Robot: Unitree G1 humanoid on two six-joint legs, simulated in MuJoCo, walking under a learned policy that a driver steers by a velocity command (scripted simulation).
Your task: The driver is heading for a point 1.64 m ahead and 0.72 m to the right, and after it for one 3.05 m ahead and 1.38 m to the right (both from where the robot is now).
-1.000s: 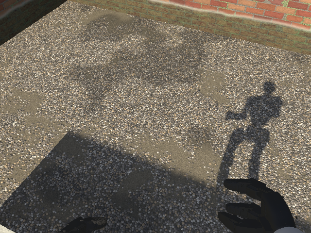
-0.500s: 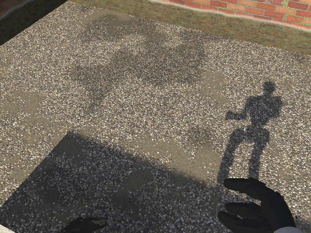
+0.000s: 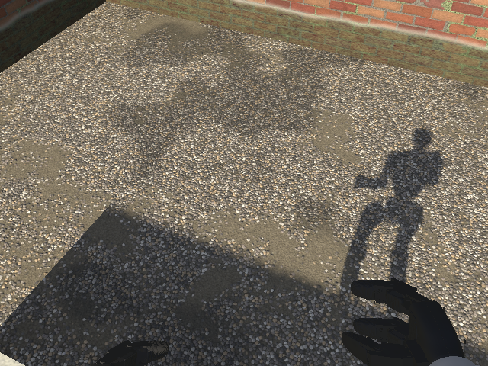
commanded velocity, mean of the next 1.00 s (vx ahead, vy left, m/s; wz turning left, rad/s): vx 1.00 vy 0.00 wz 0.00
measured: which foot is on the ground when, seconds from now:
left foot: down 0.00-1.00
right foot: down 0.00-1.00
